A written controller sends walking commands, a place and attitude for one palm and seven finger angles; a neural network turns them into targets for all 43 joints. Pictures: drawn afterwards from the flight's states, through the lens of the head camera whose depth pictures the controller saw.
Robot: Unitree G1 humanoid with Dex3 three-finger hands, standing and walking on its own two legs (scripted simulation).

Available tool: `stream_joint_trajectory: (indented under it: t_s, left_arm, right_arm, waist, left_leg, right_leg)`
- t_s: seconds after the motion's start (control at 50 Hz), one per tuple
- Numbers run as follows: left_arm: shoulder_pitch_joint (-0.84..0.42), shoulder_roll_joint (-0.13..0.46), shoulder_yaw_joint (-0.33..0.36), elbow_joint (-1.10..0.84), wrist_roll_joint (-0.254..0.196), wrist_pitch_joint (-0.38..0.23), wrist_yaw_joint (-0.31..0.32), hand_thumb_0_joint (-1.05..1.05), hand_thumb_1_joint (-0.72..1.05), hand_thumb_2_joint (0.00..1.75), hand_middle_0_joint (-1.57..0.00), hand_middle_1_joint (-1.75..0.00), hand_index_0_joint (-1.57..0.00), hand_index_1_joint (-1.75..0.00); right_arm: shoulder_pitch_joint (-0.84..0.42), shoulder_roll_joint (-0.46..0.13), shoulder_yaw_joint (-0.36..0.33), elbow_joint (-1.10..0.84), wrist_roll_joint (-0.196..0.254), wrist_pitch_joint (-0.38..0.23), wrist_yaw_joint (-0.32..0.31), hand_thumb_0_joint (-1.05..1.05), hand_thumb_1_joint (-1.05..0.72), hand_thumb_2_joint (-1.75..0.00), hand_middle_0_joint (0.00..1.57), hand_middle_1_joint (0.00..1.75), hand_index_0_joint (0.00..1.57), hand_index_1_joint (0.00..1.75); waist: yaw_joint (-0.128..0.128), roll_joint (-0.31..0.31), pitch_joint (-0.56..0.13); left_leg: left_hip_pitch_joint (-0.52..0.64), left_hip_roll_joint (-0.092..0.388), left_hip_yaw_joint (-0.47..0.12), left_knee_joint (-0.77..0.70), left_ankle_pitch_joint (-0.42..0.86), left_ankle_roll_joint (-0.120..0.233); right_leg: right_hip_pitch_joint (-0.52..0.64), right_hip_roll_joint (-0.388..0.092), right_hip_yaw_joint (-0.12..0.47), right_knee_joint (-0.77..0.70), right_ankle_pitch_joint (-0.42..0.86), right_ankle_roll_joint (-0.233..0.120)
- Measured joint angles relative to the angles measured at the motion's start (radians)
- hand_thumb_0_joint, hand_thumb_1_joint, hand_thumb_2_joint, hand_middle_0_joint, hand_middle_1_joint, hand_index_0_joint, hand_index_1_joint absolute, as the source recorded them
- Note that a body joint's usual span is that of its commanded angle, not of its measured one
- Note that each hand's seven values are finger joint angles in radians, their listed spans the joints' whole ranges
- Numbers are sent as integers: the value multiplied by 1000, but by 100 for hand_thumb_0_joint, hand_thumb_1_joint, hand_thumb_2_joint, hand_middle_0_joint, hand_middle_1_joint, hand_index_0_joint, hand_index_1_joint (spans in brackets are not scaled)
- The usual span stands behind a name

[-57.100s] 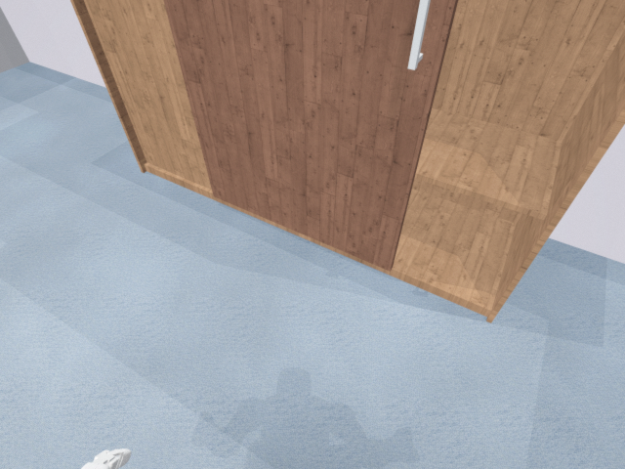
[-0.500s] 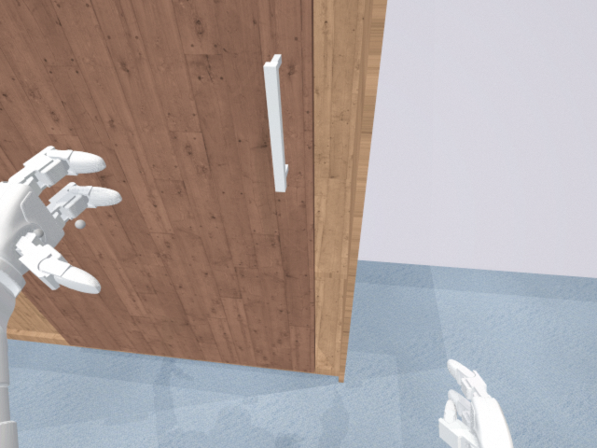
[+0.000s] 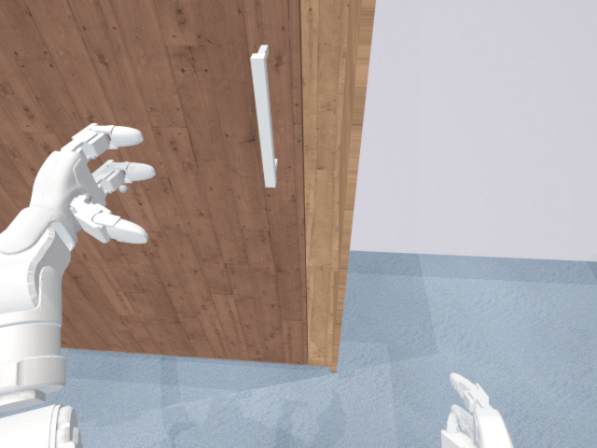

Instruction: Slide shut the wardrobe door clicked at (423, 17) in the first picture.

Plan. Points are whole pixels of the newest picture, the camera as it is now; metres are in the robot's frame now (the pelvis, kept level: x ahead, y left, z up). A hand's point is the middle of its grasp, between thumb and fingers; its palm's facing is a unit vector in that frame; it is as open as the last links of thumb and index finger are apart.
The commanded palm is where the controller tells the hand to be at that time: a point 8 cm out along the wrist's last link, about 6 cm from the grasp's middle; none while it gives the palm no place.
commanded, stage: move the hooked fingers beside the handle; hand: left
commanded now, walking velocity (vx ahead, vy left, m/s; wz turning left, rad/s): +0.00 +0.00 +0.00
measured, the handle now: (267, 121) +0.53 +0.09 +0.20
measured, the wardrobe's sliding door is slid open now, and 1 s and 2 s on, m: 0.08 0.08 0.08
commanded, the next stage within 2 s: none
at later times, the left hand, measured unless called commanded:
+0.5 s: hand (180, 163) +0.40 +0.19 +0.21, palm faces -0.02 -1.00 -0.01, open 14.0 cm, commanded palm +0.39 +0.24 +0.21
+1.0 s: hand (223, 140) +0.48 +0.15 +0.20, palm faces +0.00 -1.00 +0.00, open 14.0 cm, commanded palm +0.46 +0.20 +0.21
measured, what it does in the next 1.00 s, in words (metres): stands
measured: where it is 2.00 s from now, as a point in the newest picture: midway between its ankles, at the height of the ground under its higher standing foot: outside the picture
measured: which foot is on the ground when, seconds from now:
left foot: down 0.00-1.00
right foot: down 0.00-1.00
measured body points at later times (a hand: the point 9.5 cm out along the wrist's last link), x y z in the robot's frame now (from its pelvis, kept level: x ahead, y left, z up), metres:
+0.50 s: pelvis +0.01 +0.00 +0.00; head +0.00 -0.02 +0.45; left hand +0.40 +0.24 +0.21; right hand +0.16 -0.24 -0.09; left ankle +0.03 +0.13 -0.74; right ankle -0.03 -0.12 -0.74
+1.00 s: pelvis +0.01 +0.00 +0.00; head +0.03 -0.02 +0.45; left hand +0.47 +0.20 +0.21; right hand +0.11 -0.26 -0.11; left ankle +0.03 +0.13 -0.74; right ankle -0.03 -0.12 -0.74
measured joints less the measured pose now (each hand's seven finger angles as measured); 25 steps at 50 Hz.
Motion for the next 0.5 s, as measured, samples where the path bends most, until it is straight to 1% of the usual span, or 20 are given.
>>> stream_joint_trajectory:
  t_s: [0.08, 0.16, 0.22, 0.28, 0.32, 0.42, 0.5]
  left_arm:
    - [-5, -35, -36, -21, 2, -2, 16, -2, -50, 30, -30, -120, -30, -120]
    - [-22, -66, -53, -31, 2, -18, 43, -2, -51, 30, -30, -120, -30, -120]
    - [-56, -69, -57, 4, 14, -17, 71, -2, -51, 30, -30, -120, -30, -120]
    - [-83, -56, -51, 47, 32, -6, 94, -2, -51, 30, -30, -120, -30, -120]
    - [-102, -52, -60, 69, 43, -2, 105, -2, -51, 30, -30, -120, -30, -120]
    - [-155, -67, -93, 128, 41, -19, 103, -2, -51, 30, -30, -120, -30, -120]
    - [-187, -79, -94, 167, 44, -37, 112, -2, -51, 30, -30, -120, -30, -120]
  right_arm:
    - [6, -6, -8, 8, -1, 7, -1, 1, -91, -90, 20, 30, 20, 30]
    - [-1, 2, -7, 20, -6, 11, -3, 1, -91, -90, 20, 30, 20, 30]
    - [-8, 10, -5, 25, -10, 17, -3, 1, -91, -90, 20, 30, 20, 30]
    - [-11, 15, -4, 22, -11, 28, -3, 1, -91, -90, 20, 30, 20, 30]
    - [-6, 13, -7, 19, -9, 32, -4, 1, -91, -90, 20, 30, 20, 30]
    - [1, 6, -13, 34, -10, 40, -9, 1, -91, -90, 20, 30, 20, 30]
    - [8, 6, -16, 42, -14, 46, -9, 1, -91, -90, 20, 30, 20, 30]
  waist:
    - [3, 0, 5]
    - [0, -8, 6]
    - [-7, -14, 4]
    - [-15, -16, 1]
    - [-16, -13, 2]
    - [-17, -9, 5]
    - [-25, -12, 1]
  left_leg:
    - [-2, -4, 1, 0, -1, 3]
    - [0, -4, 4, -2, -3, 4]
    - [-1, -2, 6, -4, -3, 2]
    - [-2, 1, 9, -8, -3, 1]
    - [-3, 1, 8, -7, -3, 1]
    - [-11, 0, 3, -5, -5, 2]
    - [-13, 1, 7, -7, -6, 1]
  right_leg:
    - [-2, -4, 0, -1, -1, 3]
    - [-1, -4, 4, -2, -2, 3]
    - [-4, -3, 5, -2, -2, 2]
    - [-7, 0, 9, -5, -1, 1]
    - [-7, 1, 8, -7, -1, 1]
    - [-10, 0, 3, -9, -2, 1]
    - [-16, 1, 7, -8, -3, 0]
